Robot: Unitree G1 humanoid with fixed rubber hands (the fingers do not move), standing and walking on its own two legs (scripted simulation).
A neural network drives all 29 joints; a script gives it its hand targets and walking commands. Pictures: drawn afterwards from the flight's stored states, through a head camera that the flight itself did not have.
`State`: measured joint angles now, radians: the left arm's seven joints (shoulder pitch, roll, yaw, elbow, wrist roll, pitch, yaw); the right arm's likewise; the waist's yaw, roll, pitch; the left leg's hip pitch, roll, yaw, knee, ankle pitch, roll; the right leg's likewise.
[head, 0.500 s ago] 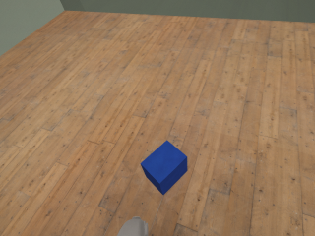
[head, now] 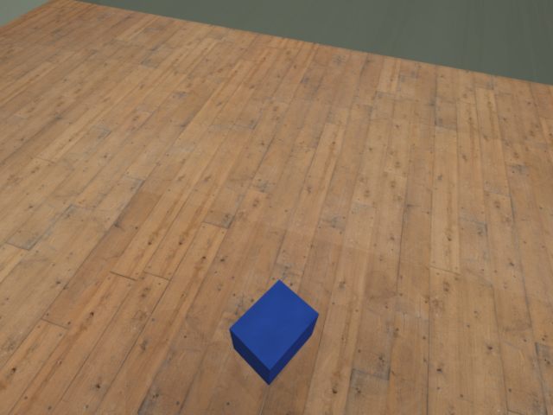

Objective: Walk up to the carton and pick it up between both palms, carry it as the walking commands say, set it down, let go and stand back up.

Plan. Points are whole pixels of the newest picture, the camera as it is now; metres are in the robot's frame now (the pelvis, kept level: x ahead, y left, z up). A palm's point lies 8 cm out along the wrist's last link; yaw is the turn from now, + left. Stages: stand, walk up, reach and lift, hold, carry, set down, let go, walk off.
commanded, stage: walk up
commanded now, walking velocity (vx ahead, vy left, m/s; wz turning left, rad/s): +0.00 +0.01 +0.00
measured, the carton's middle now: (274, 332) +0.46 -0.01 -0.68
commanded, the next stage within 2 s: none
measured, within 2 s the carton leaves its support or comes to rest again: neither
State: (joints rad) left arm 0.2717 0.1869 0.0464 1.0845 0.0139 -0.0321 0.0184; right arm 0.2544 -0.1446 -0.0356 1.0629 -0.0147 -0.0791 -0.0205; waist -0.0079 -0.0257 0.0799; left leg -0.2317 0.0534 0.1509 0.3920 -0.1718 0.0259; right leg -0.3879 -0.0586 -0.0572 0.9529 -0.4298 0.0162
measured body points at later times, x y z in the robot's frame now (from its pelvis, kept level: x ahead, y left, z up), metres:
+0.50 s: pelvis -0.02 -0.03 +0.00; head +0.00 -0.05 +0.44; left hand +0.00 +0.20 -0.15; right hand +0.01 -0.27 -0.17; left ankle -0.08 +0.11 -0.72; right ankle +0.04 -0.10 -0.75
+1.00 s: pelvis -0.04 -0.02 -0.01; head -0.03 -0.03 +0.44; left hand -0.05 +0.21 -0.16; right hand -0.08 -0.21 -0.17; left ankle -0.08 +0.10 -0.75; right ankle +0.04 -0.10 -0.75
